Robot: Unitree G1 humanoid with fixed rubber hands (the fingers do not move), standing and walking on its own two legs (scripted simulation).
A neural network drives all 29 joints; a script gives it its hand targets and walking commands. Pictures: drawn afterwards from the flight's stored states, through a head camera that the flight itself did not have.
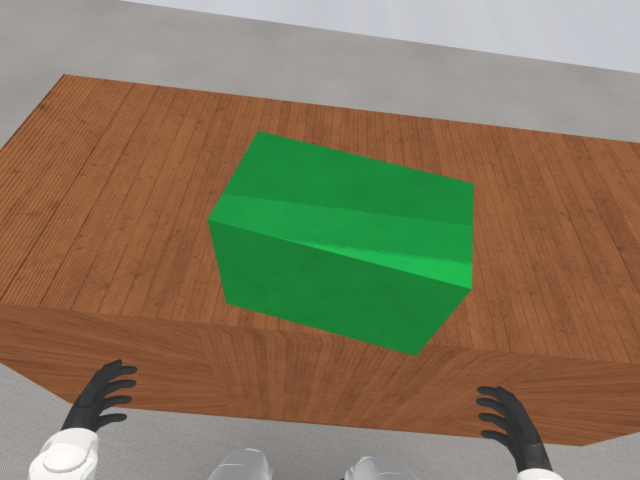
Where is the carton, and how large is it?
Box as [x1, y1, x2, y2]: [208, 131, 473, 355]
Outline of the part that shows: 258,131 208,218 208,223 226,302 415,355 471,288 473,183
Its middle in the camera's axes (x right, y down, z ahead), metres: +0.03 +0.01 +0.57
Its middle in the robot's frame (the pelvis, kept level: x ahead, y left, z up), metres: +0.41 +0.00 +0.00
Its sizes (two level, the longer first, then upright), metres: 0.305 0.169 0.210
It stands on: a pedestal, 0.65 m high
